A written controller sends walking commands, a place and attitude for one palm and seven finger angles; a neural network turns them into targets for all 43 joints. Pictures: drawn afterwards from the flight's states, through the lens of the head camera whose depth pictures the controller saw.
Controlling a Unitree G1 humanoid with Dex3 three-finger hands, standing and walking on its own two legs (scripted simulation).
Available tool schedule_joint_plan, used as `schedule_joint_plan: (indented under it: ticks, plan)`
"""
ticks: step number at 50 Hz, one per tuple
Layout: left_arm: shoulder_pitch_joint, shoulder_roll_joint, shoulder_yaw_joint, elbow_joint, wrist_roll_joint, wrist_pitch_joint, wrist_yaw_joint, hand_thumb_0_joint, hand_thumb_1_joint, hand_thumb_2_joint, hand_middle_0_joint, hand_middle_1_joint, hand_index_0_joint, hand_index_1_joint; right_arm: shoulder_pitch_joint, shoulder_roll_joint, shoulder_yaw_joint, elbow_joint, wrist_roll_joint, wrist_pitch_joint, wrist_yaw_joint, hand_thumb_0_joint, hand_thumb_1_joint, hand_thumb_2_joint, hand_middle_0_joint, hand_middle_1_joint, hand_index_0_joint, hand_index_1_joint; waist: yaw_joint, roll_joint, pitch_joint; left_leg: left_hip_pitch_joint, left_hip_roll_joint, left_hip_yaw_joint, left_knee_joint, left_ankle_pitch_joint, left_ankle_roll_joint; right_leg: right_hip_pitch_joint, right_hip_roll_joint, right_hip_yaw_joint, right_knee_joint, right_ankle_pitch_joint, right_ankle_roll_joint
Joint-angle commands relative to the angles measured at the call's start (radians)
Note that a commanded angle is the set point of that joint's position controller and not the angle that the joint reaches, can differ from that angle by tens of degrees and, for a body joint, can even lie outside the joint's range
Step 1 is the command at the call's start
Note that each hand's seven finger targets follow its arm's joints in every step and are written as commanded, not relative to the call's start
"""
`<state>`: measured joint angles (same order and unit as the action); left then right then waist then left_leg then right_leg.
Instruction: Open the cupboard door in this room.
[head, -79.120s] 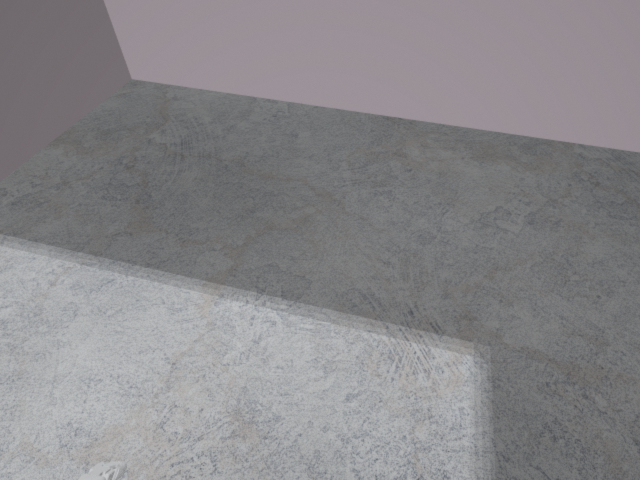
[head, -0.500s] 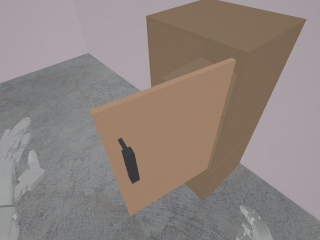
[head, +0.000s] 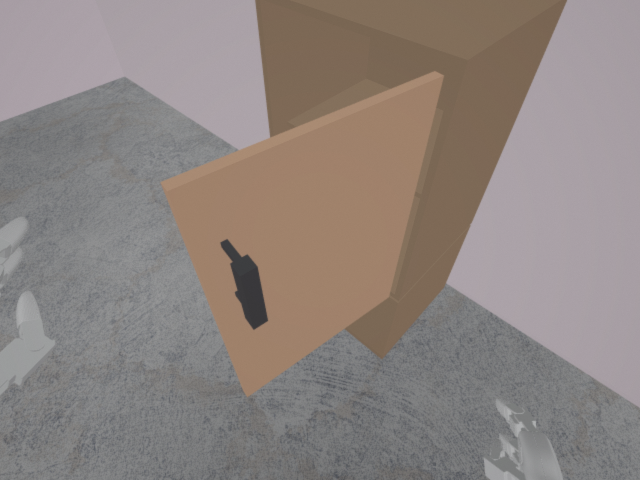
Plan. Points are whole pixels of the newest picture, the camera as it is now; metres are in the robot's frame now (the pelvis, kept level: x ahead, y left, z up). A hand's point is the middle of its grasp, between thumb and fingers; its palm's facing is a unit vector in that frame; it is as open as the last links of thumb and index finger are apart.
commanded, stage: step back with the hand held close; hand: left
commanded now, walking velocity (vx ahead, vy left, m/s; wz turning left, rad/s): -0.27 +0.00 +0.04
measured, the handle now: (242, 284) +0.35 +0.13 +0.04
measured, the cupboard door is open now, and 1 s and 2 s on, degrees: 80 80 80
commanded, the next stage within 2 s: stop stepping back and stand still in 0.86 s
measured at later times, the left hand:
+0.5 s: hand out of the picture +0.15 +0.27 +0.17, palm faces +0.51 -0.73 -0.45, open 7.4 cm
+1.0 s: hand out of the picture +0.07 +0.23 +0.16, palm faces +0.29 -0.78 -0.55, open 7.4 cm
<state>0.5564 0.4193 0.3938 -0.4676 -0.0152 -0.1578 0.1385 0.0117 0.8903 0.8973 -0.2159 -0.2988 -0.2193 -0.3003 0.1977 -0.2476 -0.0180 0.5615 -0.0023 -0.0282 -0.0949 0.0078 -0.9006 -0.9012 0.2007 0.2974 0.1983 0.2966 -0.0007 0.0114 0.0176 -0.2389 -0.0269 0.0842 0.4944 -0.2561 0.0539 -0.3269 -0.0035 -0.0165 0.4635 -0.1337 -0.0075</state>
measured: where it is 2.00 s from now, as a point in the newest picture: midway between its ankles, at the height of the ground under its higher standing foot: outside the picture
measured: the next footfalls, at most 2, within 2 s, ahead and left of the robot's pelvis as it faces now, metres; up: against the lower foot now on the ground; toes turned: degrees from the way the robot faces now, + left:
right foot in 0.62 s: -0.08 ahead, -0.12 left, +0.00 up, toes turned +1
left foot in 0.88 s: -0.09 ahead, +0.09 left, +0.00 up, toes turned +1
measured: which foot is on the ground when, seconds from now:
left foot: down 0.00-0.66, up 0.68-0.86, down 0.88-1.00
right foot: down 0.00-0.40, up 0.42-0.60, down 0.62-1.00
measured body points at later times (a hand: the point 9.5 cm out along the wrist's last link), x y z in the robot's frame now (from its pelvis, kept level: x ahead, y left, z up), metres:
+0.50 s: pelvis -0.05 +0.00 -0.01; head -0.05 +0.02 +0.44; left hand +0.12 +0.31 +0.19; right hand +0.08 -0.24 -0.10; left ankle +0.01 +0.08 -0.74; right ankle -0.02 -0.12 -0.71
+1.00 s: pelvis -0.15 -0.02 +0.00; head -0.10 +0.01 +0.45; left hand +0.05 +0.27 +0.19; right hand +0.04 -0.27 -0.06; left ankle -0.13 +0.09 -0.74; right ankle -0.14 -0.13 -0.72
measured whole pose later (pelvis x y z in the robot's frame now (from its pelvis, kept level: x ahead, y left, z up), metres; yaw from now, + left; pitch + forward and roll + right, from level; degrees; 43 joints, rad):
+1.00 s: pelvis -0.15 -0.02 +0.00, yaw +0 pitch +2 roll +0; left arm 0.58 0.52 0.46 -0.59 -0.03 -0.20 0.13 0.01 0.89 0.90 -0.22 -0.30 -0.22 -0.30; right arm 0.14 -0.20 -0.03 0.58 -0.01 -0.10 -0.09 0.01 -0.90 -0.90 0.20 0.30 0.20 0.30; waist -0.02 -0.09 0.05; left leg -0.30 -0.01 0.02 0.46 -0.20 0.01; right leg -0.37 0.03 0.02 0.64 -0.31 0.00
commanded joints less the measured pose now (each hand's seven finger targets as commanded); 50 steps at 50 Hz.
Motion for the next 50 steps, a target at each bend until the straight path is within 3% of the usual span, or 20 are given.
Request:
schedule_joint_plan:
  ticks: [1,8,13,16,18,20,21,25,29,31,33,35,37,39,42,43,44,46,48,50]
  plan:
    - [-0.035,0.152,0.14,-0.227,0.021,-0.078,0.051,0.0,0.9,0.9,-0.2,-0.3,-0.2,-0.3,-0.074,-0.114,-0.041,-0.17,-0.015,-0.069,-0.02,0.0,-0.9,-0.9,0.2,0.3,0.2,0.3,0.008,0.055,-0.103,-0.243,0.142,-0.204,-0.153,-0.08,0.013,0.204,-0.044,0.12,0.049,0.022,-0.011]
    - [-0.101,0.13,0.143,-0.226,0.064,-0.087,0.084,0.0,0.9,0.9,-0.2,-0.3,-0.2,-0.3,-0.029,-0.111,-0.052,-0.15,-0.044,-0.093,-0.035,0.0,-0.9,-0.9,0.2,0.3,0.2,0.3,-0.02,0.056,-0.049,-0.475,0.178,-0.26,-0.15,-0.41,0.061,0.219,-0.025,0.133,0.184,-0.092,-0.02]
    - [-0.123,0.138,0.143,-0.266,0.057,-0.1,0.089,0.0,0.9,0.9,-0.2,-0.3,-0.2,-0.3,-0.005,-0.1,-0.046,-0.129,-0.05,-0.1,-0.031,0.0,-0.9,-0.9,0.2,0.3,0.2,0.3,-0.035,-0.068,-0.044,-0.314,0.09,-0.212,0.059,-0.38,0.023,-0.022,-0.126,0.269,-0.009,-0.27,-0.073]
    - [-0.103,0.154,0.158,-0.284,0.037,-0.111,0.089,0.0,0.9,0.9,-0.2,-0.3,-0.2,-0.3,-0.013,-0.094,-0.035,-0.119,-0.035,-0.106,-0.021,0.0,-0.9,-0.9,0.2,0.3,0.2,0.3,-0.032,-0.065,-0.085,-0.203,0.079,-0.209,0.103,-0.306,0.012,-0.093,-0.158,0.255,-0.027,-0.266,-0.086]
    - [-0.083,0.161,0.174,-0.3,0.03,-0.125,0.085,0.0,0.9,0.9,-0.2,-0.3,-0.2,-0.3,-0.028,-0.094,-0.029,-0.122,-0.029,-0.113,-0.019,0.0,-0.9,-0.9,0.2,0.3,0.2,0.3,-0.028,0.042,-0.078,-0.267,0.132,-0.265,-0.029,-0.315,0.034,-0.041,-0.091,0.187,0.078,-0.219,-0.049]
    - [-0.077,0.142,0.189,-0.294,0.045,-0.132,0.09,0.0,0.9,0.9,-0.2,-0.3,-0.2,-0.3,-0.044,-0.099,-0.033,-0.114,-0.049,-0.13,-0.028,0.0,-0.9,-0.9,0.2,0.3,0.2,0.3,-0.019,0.232,-0.057,-0.549,0.311,-0.437,-0.304,-0.416,0.094,0.212,0.07,0.047,0.415,-0.183,0.013]
    - [-0.081,0.14,0.188,-0.263,0.049,-0.131,0.09,0.0,0.9,0.9,-0.2,-0.3,-0.2,-0.3,-0.032,-0.09,-0.041,-0.102,-0.061,-0.141,-0.029,0.0,-0.9,-0.9,0.2,0.3,0.2,0.3,-0.022,0.225,-0.048,-0.588,0.363,-0.47,-0.367,-0.438,0.123,0.227,0.098,0.059,0.559,-0.26,0.017]
    - [-0.033,0.121,0.131,-0.234,0.01,-0.115,0.091,0.0,0.9,0.9,-0.2,-0.3,-0.2,-0.3,-0.025,-0.069,-0.042,-0.046,-0.051,-0.181,-0.011,0.0,-0.9,-0.9,0.2,0.3,0.2,0.3,-0.017,0.153,-0.105,-0.05,0.299,-0.367,-0.201,0.222,0.097,-0.065,0.07,0.055,0.366,-0.392,0.012]
    - [-0.051,0.128,0.096,-0.248,-0.01,-0.099,0.044,0.0,0.9,0.9,-0.2,-0.3,-0.2,-0.3,-0.079,-0.087,-0.028,-0.034,-0.021,-0.179,0.023,0.0,-0.9,-0.9,0.2,0.3,0.2,0.3,0.004,0.181,-0.143,0.088,0.27,-0.274,-0.153,0.42,0.041,0.068,0.023,0.024,-0.046,-0.115,0.007]
    - [-0.091,0.165,0.112,-0.252,-0.013,-0.106,0.029,0.0,0.9,0.9,-0.2,-0.3,-0.2,-0.3,-0.1,-0.1,-0.031,-0.048,-0.017,-0.159,0.022,0.0,-0.9,-0.9,0.2,0.3,0.2,0.3,0.001,0.05,-0.134,0.016,0.202,-0.187,-0.105,0.253,-0.009,0.133,-0.028,0.072,-0.12,0.139,-0.013]
    - [-0.093,0.209,0.146,-0.206,-0.027,-0.104,0.028,0.0,0.9,0.9,-0.2,-0.3,-0.2,-0.3,-0.101,-0.068,-0.032,-0.068,-0.006,-0.137,0.019,0.0,-0.9,-0.9,0.2,0.3,0.2,0.3,-0.002,-0.133,-0.173,0.025,0.084,-0.057,0.056,0.084,-0.053,0.057,-0.198,0.247,-0.15,0.385,-0.056]
    - [-0.061,0.231,0.165,-0.205,-0.02,-0.088,0.031,0.0,0.9,0.9,-0.2,-0.3,-0.2,-0.3,-0.119,-0.059,-0.035,-0.088,0.015,-0.12,0.017,0.0,-0.9,-0.9,0.2,0.3,0.2,0.3,0.023,-0.233,-0.193,-0.175,0.007,-0.086,0.36,-0.185,-0.056,0.138,-0.307,0.304,-0.129,0.685,-0.101]
    - [-0.028,0.213,0.167,-0.214,-0.005,-0.075,0.023,0.0,0.9,0.9,-0.2,-0.3,-0.2,-0.3,-0.118,-0.027,-0.013,-0.106,0.01,-0.099,0.018,0.0,-0.9,-0.9,0.2,0.3,0.2,0.3,0.01,-0.182,-0.186,-0.259,0.034,-0.101,0.401,-0.206,-0.064,0.224,-0.302,0.235,-0.046,0.829,-0.155]
    - [-0.012,0.196,0.151,-0.241,0.0,-0.074,0.026,0.0,0.9,0.9,-0.2,-0.3,-0.2,-0.3,-0.128,-0.022,0.002,-0.107,0.006,-0.081,0.007,0.0,-0.9,-0.9,0.2,0.3,0.2,0.3,-0.004,-0.08,-0.168,-0.223,0.035,-0.061,0.271,-0.164,-0.065,0.231,-0.264,0.182,-0.024,0.848,-0.131]
    - [0.017,0.23,0.189,-0.305,-0.003,-0.086,0.035,0.0,0.9,0.9,-0.2,-0.3,-0.2,-0.3,-0.095,-0.051,-0.011,-0.11,0.001,-0.077,-0.017,0.0,-0.9,-0.9,0.2,0.3,0.2,0.3,-0.01,-0.032,-0.212,-0.101,0.043,-0.066,-0.032,0.082,-0.062,0.278,-0.179,0.139,0.038,0.796,-0.063]
    - [0.018,0.235,0.186,-0.324,-0.007,-0.095,0.034,0.0,0.9,0.9,-0.2,-0.3,-0.2,-0.3,-0.08,-0.069,-0.024,-0.112,0.006,-0.079,-0.02,0.0,-0.9,-0.9,0.2,0.3,0.2,0.3,-0.008,0.002,-0.243,-0.028,0.096,-0.101,-0.118,0.348,-0.043,0.27,-0.126,0.105,0.08,0.693,-0.017]
    - [0.034,0.246,0.193,-0.344,-0.006,-0.1,0.03,0.0,0.9,0.9,-0.2,-0.3,-0.2,-0.3,-0.093,-0.085,-0.042,-0.123,0.016,-0.081,-0.021,0.0,-0.9,-0.9,0.2,0.3,0.2,0.3,0.008,0.086,-0.271,0.054,0.182,-0.179,-0.117,0.645,-0.02,0.221,-0.058,0.064,0.106,0.453,0.019]
    - [0.069,0.255,0.221,-0.332,-0.02,-0.115,0.018,0.0,0.9,0.9,-0.2,-0.3,-0.2,-0.3,-0.088,-0.093,-0.063,-0.131,0.016,-0.109,-0.001,0.0,-0.9,-0.9,0.2,0.3,0.2,0.3,0.012,0.176,-0.296,0.149,0.264,-0.23,-0.072,0.91,0.03,0.087,0.012,0.047,0.18,0.04,0.025]
    - [0.061,0.224,0.201,-0.37,-0.022,-0.124,0.006,0.0,0.9,0.9,-0.2,-0.3,-0.2,-0.3,-0.083,-0.088,-0.051,-0.118,-0.016,-0.131,0.014,0.0,-0.9,-0.9,0.2,0.3,0.2,0.3,0.011,0.283,-0.236,0.074,0.319,-0.273,-0.14,0.902,0.059,0.053,0.032,0.033,0.296,-0.243,0.012]
    - [0.085,0.183,0.18,-0.33,-0.022,-0.117,0.013,0.0,0.9,0.9,-0.2,-0.3,-0.2,-0.3,-0.044,-0.086,-0.054,-0.101,-0.006,-0.158,0.017,0.0,-0.9,-0.9,0.2,0.3,0.2,0.3,0.006,0.207,-0.17,0.067,0.292,-0.239,-0.158,0.626,0.071,0.018,0.025,0.029,0.278,-0.299,0.014]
